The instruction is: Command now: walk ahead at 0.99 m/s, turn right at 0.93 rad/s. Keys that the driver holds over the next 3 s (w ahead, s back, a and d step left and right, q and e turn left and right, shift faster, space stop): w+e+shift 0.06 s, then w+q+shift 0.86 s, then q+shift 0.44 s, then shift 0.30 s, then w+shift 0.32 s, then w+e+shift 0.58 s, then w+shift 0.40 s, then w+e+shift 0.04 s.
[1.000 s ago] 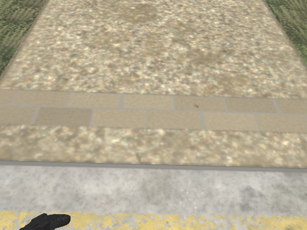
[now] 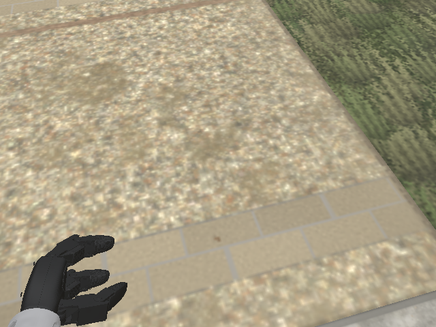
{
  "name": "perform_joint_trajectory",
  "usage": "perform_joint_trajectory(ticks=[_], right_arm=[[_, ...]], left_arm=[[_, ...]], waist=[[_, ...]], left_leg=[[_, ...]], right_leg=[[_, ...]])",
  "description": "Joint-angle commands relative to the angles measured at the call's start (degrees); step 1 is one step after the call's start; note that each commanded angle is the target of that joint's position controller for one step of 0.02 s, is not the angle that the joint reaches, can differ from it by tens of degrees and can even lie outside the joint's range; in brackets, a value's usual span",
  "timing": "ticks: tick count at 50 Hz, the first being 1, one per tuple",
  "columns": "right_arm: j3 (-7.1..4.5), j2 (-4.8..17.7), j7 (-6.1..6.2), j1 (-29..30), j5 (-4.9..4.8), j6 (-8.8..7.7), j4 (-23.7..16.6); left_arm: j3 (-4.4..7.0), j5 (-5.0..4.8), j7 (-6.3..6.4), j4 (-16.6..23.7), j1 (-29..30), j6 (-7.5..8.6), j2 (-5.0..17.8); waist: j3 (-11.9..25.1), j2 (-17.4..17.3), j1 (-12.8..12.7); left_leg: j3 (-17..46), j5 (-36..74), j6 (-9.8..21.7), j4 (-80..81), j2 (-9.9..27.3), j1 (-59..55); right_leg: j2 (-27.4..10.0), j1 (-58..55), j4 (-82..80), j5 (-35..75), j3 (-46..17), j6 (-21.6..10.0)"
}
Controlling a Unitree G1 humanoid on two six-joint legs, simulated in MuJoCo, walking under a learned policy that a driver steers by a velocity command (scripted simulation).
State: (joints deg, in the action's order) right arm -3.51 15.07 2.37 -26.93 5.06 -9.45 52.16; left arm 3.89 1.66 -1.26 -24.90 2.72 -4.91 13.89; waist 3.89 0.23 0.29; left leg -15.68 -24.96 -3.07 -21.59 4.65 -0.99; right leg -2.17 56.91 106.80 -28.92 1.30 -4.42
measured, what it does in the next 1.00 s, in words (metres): climbs, turning left: right foot, then left foot 0.23 m higher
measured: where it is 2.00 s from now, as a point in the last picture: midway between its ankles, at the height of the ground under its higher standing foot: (264, 132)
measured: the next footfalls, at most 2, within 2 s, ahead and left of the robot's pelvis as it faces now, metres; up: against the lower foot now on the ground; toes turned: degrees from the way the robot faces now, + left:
right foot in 0.16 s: +0.04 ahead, -0.16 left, +0.00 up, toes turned -14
left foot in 0.42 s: +0.41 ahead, -0.10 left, +0.23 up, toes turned -9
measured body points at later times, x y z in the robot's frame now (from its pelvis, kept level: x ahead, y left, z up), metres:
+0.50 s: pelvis +0.34 -0.14 +0.10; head +0.35 -0.15 +0.55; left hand +0.46 +0.10 -0.02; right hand +0.45 -0.39 -0.01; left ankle +0.37 -0.09 -0.49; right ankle +0.05 -0.25 -0.36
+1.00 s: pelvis +0.73 -0.21 +0.24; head +0.75 -0.21 +0.69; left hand +0.62 +0.08 +0.13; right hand +1.03 -0.38 +0.17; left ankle +0.73 -0.10 -0.39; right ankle +0.66 -0.35 -0.49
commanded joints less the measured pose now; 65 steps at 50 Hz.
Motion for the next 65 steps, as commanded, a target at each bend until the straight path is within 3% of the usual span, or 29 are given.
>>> perform_joint_trajectory(ticks=[1,4,6,8,9,10,12,15,17,20,21,22,23,24,25,28,31,36,38,40,42,52,53,55,57,58,59,61,65], right_arm=[[-1.04,7.38,-0.63,6.37,-0.49,-0.29,-5.2],[-1.04,9.92,-2.64,13.91,-1.82,2.92,-9.83],[-2.95,13.4,-2.18,15.43,-5.92,5.13,-13.19],[-1.83,3.38,-1.63,19.92,-6.54,5.44,-18.8],[1.63,-7.55,-0.92,27.15,-5.95,3.57,-21.56],[1.23,-5.51,-0.78,27.86,-6.82,1.73,-23.98],[2.79,-6.92,0.38,32.0,-5.8,2.46,-26.91],[4.7,-5.62,-0.1,39.24,-5.29,6.34,-33.81],[3.05,-1.34,-1.81,27.63,-5.97,10.41,-27.65],[-0.97,7.39,-1.63,-0.1,-6.24,12.65,-17.52],[-2.8,11.45,-1.4,-7.81,-6.84,12.13,-16.28],[-4.63,15.71,-3.28,-6.08,-6.38,11.33,-17.04],[-3.72,13.21,-3.04,10.49,-6.67,10.36,-15.75],[-2.75,7.72,-1.79,6.91,-8.71,9.83,-13.29],[-2.38,5.69,-0.59,0.42,-6.53,9.2,-8.42],[-2.67,3.33,0.87,-3.66,-2.68,5.29,-3.4],[-2.02,2.82,-0.59,-5.94,-3.87,2.85,-2.15],[-3.44,9.14,-1.29,10.04,-5.76,1.76,-9.83],[-4.65,11.12,-2.8,9.48,-5.27,1.38,-10.46],[-2.12,0.8,-3.09,13.56,-4.35,1.57,-16.28],[-1.75,2.91,-2.25,6.46,-5.46,4.74,-17.33],[1.03,1.25,-7.03,22.89,-2.17,9.31,-23.36],[0.26,1.71,-6.6,22.15,-8.97,7.36,-22.36],[-1.12,5.34,-6.95,18.51,-8.33,7.18,-22.17],[-4.99,13.48,-6.79,0.83,-7.91,8.19,-17.2],[-4.67,13.59,-4.8,-2.7,-8.14,8.11,-14.99],[-3.37,16.65,-3.48,3.65,-4.67,7.24,-18.3],[-3.07,15.14,-3.24,11.0,-2.44,7.24,-24.3],[-2.82,12.83,-3.5,23.74,-6.24,7.91,-26.55]], left_arm=[[-0.56,-0.01,0.67,5.56,7.85,-0.22,0.61],[0.67,0.01,0.51,1.0,-7.68,3.68,7.23],[2.85,2.21,0.04,-4.55,-21.62,5.97,8.31],[4.94,3.68,-0.71,-13.44,-22.46,6.8,15.34],[5.01,3.97,-0.6,-16.39,-30.59,7.38,16.15],[4.58,6.31,0.33,-19.94,-37.64,6.39,14.22],[2.65,7.6,-0.84,-25.35,-35.93,7.72,8.4],[-0.92,2.11,-1.46,-24.48,-15.0,13.06,2.3],[-1.62,-0.88,0.87,-22.58,-5.34,15.09,3.3],[3.88,-6.62,3.27,-17.35,-10.57,16.28,22.22],[5.15,-6.56,2.66,-15.29,-6.42,14.22,22.89],[4.46,-4.47,0.77,-13.62,-4.43,13.97,15.9],[2.02,-1.25,-2.72,-6.04,-6.28,13.92,4.07],[-0.47,3.42,-3.62,-3.56,-5.88,14.53,-2.02],[-1.7,2.79,-3.71,-2.05,-3.01,14.73,-4.82],[-3.59,2.27,-1.02,2.13,4.12,13.84,-5.79],[-4.98,2.88,0.52,4.3,7.16,11.23,-3.61],[-3.51,-4.75,0.23,-0.49,-6.42,9.16,-1.28],[-0.34,-2.78,2.07,-3.52,-17.42,8.52,5.45],[1.28,2.69,4.25,-5.46,-27.05,9.73,10.57],[0.81,3.33,3.78,-4.33,-12.38,10.29,6.85],[-1.01,-1.69,3.35,-19.92,-17.79,13.31,4.22],[0.99,-2.73,5.55,-17.6,-12.49,11.83,9.19],[2.0,-3.61,7.81,-16.55,-14.32,11.96,14.54],[2.91,-3.81,7.39,-13.04,-11.85,11.38,16.62],[1.67,-2.42,6.04,-13.04,-9.68,10.88,11.87],[-0.68,0.59,4.88,-9.93,-17.49,11.37,3.99],[-0.82,-1.47,2.79,-7.46,-22.26,12.5,12.39],[0.06,-0.86,4.59,-8.71,-19.15,8.48,12.47]], waist=[[-3.25,-7.18,-1.51],[7.5,-3.02,-10.04],[9.97,-9.49,-9.98],[-3.84,9.9,-3.79],[2.38,9.07,-7.16],[13.71,4.46,-7.98],[7.39,6.74,-6.97],[-20.63,5.94,8.19],[-14.81,4.79,15.04],[14.07,4.58,23.09],[17.49,5.81,27.44],[15.46,-8.74,25.6],[11.49,-29.88,10.67],[4.39,-9.63,5.9],[-1.28,-1.85,6.05],[-7.51,1.18,5.17],[-3.38,5.46,3.56],[6.0,-0.59,-6.51],[11.6,0.76,-13.1],[11.88,6.87,-13.72],[5.99,12.94,-2.74],[-9.71,4.16,3.05],[-9.79,3.23,2.82],[-2.77,6.49,5.91],[4.23,2.62,13.52],[-0.36,-10.22,15.72],[5.39,-20.83,5.77],[23.84,-2.1,3.9],[4.02,6.95,-5.07]], left_leg=[[7.36,48.85,7.9,11.86,14.98,-9.25],[0.87,93.73,5.9,-13.06,6.71,-4.13],[7.94,76.62,6.8,-40.81,7.04,6.54],[16.29,-4.63,6.93,-99.01,-11.91,64.41],[24.85,-10.78,9.93,-117.33,-15.41,75.67],[26.06,-4.38,10.58,-123.44,-14.83,85.11],[21.95,-10.65,11.06,-140.64,-11.04,99.96],[18.11,-14.05,11.66,-105.97,-6.32,77.09],[7.85,-0.76,13.61,-83.93,-10.43,42.3],[-2.49,-6.5,11.4,-68.11,-17.51,9.25],[9.56,-12.44,17.97,-54.17,-17.13,9.29],[30.53,-19.36,25.88,-32.58,-14.07,9.54],[69.58,-1.72,34.17,-6.64,-7.19,6.52],[71.39,3.21,31.07,-5.44,-7.24,6.33],[66.65,7.11,28.16,-7.18,-6.5,7.26],[51.71,26.19,24.15,-13.23,-9.16,5.0],[42.54,16.91,18.93,-7.28,-10.6,13.95],[40.91,28.53,14.64,0.98,-8.93,41.49],[37.74,35.21,10.87,-19.19,-11.76,36.12],[30.85,-5.48,9.48,-50.58,-10.02,48.33],[19.83,5.97,7.97,-62.09,-6.02,56.64],[10.81,20.94,6.86,-29.97,-5.14,39.39],[7.73,25.48,6.32,-26.79,-6.94,32.03],[6.36,28.24,6.77,-21.83,-10.82,16.16],[16.65,35.82,13.05,-13.72,-7.16,-8.81],[19.36,45.49,17.37,-1.46,-4.65,-11.15],[31.13,79.46,22.13,-15.76,3.96,-19.35],[50.52,64.88,33.43,-8.6,14.06,-22.82],[46.32,32.76,24.26,2.6,2.77,18.06]], right_leg=[[0.72,6.52,-4.89,-3.87,4.12,-2.94],[8.74,-27.31,-42.67,-0.74,8.79,-5.22],[6.65,-52.93,-84.34,21.4,2.8,-3.04],[-5.9,-80.98,-84.01,56.04,-6.13,-11.96],[-11.66,-87.74,-66.31,100.94,-7.19,-9.2],[-17.16,-100.01,-68.3,93.85,-10.21,-6.91],[-21.17,-91.09,-80.41,46.51,-10.44,-6.85],[-18.0,-33.45,-111.37,38.53,7.12,1.77],[-6.67,-17.78,-110.2,93.06,22.77,5.64],[-13.61,-39.81,-79.82,155.68,12.39,0.32],[-11.5,-45.76,-46.17,153.64,10.72,-0.09],[0.1,-36.09,-6.51,80.15,7.39,-0.57],[16.75,-15.16,11.69,24.26,-0.73,3.62],[13.99,-8.18,12.17,17.67,-7.75,1.45],[13.74,-4.42,9.7,11.42,-8.46,1.2],[11.03,5.08,6.7,-5.63,-7.42,2.26],[3.17,-3.88,-21.78,-18.32,-10.48,0.54],[4.37,-67.66,-71.23,26.28,-4.53,6.06],[3.24,-76.14,-74.08,20.7,-3.55,5.31],[-17.94,-81.93,-73.82,7.9,-21.17,3.94],[-23.3,-68.4,-94.0,-19.01,-46.06,-4.69],[-6.74,-47.7,-93.0,61.35,7.46,5.24],[-4.41,-43.1,-87.87,71.44,9.08,8.54],[-6.57,-40.86,-78.74,87.99,6.85,10.84],[-3.7,-30.02,-50.47,60.28,5.17,12.2],[6.31,-22.87,-25.75,4.05,7.26,12.22],[5.33,-10.49,-6.34,-13.94,0.89,10.79],[3.13,-6.99,-6.32,-6.0,-11.54,8.91],[0.38,-17.53,-30.8,2.48,-10.21,9.83]])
